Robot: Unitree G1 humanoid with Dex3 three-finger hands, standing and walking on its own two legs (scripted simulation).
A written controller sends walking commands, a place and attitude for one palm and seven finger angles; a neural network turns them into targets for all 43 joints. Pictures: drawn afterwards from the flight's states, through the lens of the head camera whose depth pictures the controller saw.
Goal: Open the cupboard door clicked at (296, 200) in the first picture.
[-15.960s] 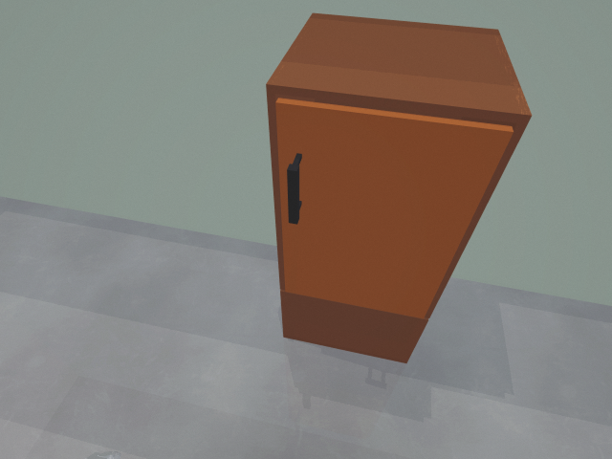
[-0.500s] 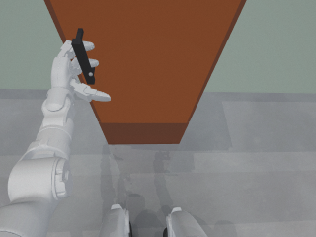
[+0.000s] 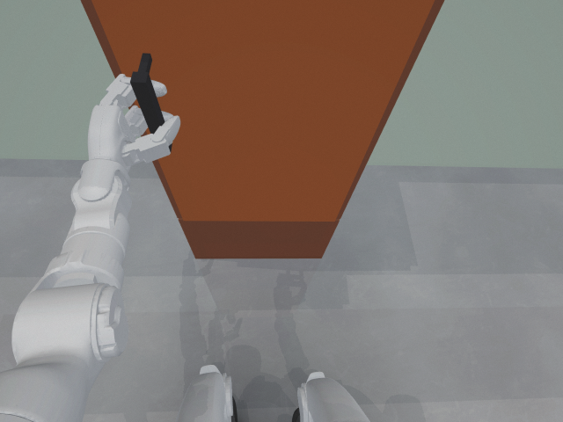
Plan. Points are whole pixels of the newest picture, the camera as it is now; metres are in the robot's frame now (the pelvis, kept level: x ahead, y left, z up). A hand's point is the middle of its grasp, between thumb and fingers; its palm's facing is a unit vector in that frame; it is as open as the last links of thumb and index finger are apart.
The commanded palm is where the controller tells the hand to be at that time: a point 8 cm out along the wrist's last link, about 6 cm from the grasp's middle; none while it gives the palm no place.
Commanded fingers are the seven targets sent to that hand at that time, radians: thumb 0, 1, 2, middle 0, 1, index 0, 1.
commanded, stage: close the thumb around the handle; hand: left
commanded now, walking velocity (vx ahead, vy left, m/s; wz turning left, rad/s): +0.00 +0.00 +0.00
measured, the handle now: (156, 107) +0.55 +0.15 +0.07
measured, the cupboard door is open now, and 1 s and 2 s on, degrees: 0 25 39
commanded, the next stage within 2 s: pull the door open along its arc in 0.18 s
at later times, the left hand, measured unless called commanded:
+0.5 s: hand (168, 145) +0.48 +0.13 +0.07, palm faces -0.04 -1.00 -0.01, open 5.5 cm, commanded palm +0.43 +0.18 +0.08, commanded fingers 0.00 0.90 0.90 -0.40 -1.35 -0.40 -1.35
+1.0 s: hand (209, 225) +0.36 +0.07 +0.08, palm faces +0.37 -0.93 +0.02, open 5.7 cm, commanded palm +0.29 +0.10 +0.08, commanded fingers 0.00 0.90 0.90 -0.40 -1.35 -0.40 -1.35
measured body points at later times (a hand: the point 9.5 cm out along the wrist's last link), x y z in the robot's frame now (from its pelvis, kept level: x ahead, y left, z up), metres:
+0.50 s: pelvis +0.00 +0.00 +0.00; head +0.11 +0.01 +0.44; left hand +0.48 +0.18 +0.08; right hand +0.01 -0.25 -0.12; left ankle +0.05 +0.11 -0.65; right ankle -0.01 -0.11 -0.65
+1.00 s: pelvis +0.01 -0.01 +0.02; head +0.07 -0.01 +0.47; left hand +0.33 +0.12 +0.08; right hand +0.19 -0.22 -0.09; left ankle +0.05 +0.11 -0.65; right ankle -0.01 -0.11 -0.65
